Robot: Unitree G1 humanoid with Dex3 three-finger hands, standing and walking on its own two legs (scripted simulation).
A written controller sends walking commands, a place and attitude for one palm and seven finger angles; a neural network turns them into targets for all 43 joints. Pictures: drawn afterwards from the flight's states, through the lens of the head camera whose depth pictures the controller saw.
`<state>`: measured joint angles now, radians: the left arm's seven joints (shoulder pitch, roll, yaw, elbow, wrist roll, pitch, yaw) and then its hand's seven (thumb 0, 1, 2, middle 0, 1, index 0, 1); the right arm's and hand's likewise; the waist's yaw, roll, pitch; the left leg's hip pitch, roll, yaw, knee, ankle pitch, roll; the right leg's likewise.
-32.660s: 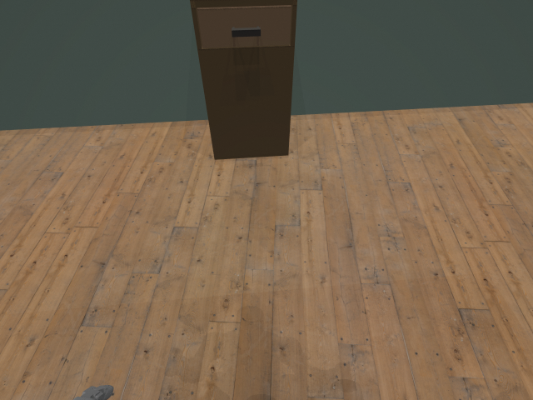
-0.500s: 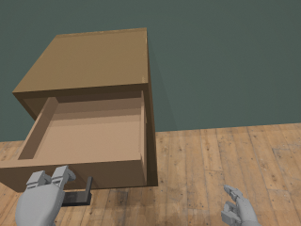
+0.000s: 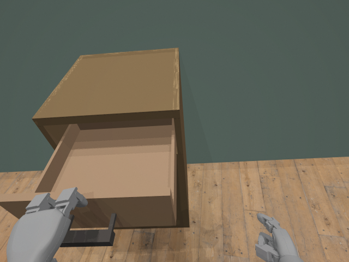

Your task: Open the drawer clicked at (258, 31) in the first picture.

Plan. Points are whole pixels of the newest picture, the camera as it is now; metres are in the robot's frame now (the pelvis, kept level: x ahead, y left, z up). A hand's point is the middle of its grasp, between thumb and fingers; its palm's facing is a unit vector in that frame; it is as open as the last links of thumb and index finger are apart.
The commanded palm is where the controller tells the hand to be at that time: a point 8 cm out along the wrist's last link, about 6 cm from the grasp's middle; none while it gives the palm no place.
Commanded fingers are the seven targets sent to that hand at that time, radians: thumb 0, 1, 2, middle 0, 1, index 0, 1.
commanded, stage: lift the hand off the handle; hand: left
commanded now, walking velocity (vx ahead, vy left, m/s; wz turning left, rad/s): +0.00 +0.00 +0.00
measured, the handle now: (89, 228) +0.19 +0.25 -0.02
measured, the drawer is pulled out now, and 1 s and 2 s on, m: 0.25 0.25 0.25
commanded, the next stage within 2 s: draw the hand back to the body in 0.44 s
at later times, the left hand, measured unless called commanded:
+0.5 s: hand (47, 221) +0.14 +0.25 +0.13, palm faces +0.10 -0.12 -0.99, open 13.8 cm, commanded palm +0.10 +0.24 +0.18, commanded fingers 0.00 -0.50 0.30 -0.30 -1.20 -0.30 -1.20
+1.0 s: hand (40, 222) +0.14 +0.26 +0.13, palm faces +0.06 -0.11 -0.99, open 13.8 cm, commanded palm +0.10 +0.26 +0.19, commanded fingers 0.00 -0.50 0.30 -0.30 -1.20 -0.30 -1.20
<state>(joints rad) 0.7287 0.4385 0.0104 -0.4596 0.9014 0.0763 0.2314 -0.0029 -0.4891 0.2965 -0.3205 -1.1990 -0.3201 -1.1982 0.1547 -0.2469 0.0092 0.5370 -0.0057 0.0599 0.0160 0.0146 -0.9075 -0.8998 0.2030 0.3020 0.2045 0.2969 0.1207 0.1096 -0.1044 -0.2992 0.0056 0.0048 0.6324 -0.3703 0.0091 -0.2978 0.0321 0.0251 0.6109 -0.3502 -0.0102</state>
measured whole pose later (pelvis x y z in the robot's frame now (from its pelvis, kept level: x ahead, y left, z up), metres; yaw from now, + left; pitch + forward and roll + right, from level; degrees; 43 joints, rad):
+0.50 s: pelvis +0.00 +0.01 +0.01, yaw +0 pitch -1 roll -1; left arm 0.67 0.49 0.05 -0.62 0.84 0.13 0.09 0.00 -0.49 0.30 -0.32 -1.20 -0.32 -1.20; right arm 0.13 -0.23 0.04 0.52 0.02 0.07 0.03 0.01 -0.91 -0.90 0.20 0.30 0.20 0.30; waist 0.12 0.13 -0.06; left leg -0.18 -0.01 0.01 0.52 -0.31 0.03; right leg -0.17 0.02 0.03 0.47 -0.28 0.01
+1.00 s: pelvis -0.01 +0.01 +0.01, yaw +1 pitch -1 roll -1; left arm 0.65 0.53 0.13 -0.55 0.80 0.08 0.06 0.00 -0.49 0.30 -0.32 -1.20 -0.32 -1.20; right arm 0.14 -0.26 0.02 0.54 0.01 0.06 0.00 0.01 -0.91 -0.90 0.20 0.30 0.20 0.30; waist 0.12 0.11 -0.04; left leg -0.19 0.00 -0.01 0.51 -0.30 0.01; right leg -0.16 0.03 0.01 0.45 -0.27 0.00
